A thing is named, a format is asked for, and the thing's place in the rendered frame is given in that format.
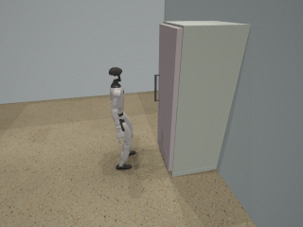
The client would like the fridge door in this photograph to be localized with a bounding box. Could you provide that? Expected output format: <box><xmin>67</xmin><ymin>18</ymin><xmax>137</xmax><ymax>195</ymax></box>
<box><xmin>157</xmin><ymin>24</ymin><xmax>183</xmax><ymax>171</ymax></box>

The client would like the right robot upper arm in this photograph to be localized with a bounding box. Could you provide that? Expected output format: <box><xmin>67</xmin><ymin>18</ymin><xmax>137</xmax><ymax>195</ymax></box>
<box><xmin>111</xmin><ymin>89</ymin><xmax>121</xmax><ymax>113</ymax></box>

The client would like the right robot shin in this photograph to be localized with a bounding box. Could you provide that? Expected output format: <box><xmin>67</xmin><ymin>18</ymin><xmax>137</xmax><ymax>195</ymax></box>
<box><xmin>119</xmin><ymin>146</ymin><xmax>132</xmax><ymax>166</ymax></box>

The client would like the handle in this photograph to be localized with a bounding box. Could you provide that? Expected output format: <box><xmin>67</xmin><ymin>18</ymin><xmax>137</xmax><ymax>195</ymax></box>
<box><xmin>154</xmin><ymin>75</ymin><xmax>160</xmax><ymax>102</ymax></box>

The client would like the robot right foot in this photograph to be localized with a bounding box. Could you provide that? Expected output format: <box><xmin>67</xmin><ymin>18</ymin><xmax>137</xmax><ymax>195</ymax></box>
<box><xmin>116</xmin><ymin>164</ymin><xmax>132</xmax><ymax>170</ymax></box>

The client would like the right robot forearm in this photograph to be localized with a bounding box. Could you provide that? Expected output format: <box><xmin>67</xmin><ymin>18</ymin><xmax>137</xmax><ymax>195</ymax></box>
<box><xmin>112</xmin><ymin>109</ymin><xmax>122</xmax><ymax>131</ymax></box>

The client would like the robot right hand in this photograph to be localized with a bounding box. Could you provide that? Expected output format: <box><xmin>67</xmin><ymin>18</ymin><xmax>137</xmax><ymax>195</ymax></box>
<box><xmin>116</xmin><ymin>131</ymin><xmax>126</xmax><ymax>144</ymax></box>

